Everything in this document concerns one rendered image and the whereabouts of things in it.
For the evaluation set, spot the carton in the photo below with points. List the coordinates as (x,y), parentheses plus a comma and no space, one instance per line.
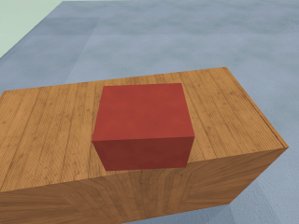
(142,127)

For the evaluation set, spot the pedestal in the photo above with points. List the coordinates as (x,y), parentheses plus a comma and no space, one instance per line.
(50,172)

